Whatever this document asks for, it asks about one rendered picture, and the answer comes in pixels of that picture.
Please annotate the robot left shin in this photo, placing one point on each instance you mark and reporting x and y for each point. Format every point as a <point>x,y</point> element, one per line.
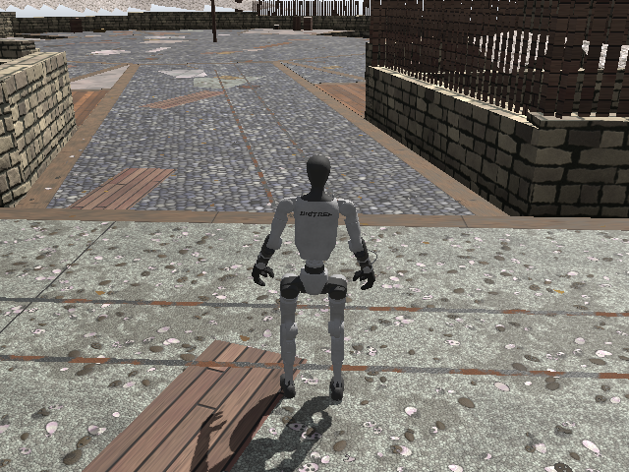
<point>288,353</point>

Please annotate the robot left upper arm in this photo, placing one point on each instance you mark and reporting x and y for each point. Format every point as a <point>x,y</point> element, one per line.
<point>279,221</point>

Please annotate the robot left hand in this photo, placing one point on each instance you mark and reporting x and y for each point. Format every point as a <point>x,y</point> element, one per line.
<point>256,272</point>

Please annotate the right robot forearm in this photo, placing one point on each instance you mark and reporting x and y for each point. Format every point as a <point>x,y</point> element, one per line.
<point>364,259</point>

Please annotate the robot right hand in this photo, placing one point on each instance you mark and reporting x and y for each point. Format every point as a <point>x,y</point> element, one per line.
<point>370,276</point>

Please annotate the robot right upper arm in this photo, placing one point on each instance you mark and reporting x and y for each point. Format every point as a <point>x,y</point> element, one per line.
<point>347,208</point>

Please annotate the robot left thigh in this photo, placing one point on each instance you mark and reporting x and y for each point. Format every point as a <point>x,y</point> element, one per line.
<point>290,287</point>

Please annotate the left robot forearm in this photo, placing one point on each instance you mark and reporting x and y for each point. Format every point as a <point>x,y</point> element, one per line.
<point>265,255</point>

